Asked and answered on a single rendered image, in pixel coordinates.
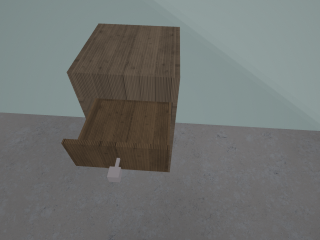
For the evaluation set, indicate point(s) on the handle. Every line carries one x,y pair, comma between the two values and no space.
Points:
115,172

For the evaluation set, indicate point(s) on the drawer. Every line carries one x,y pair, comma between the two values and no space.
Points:
137,132

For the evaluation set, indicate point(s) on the cabinet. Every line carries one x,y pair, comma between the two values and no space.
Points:
129,62

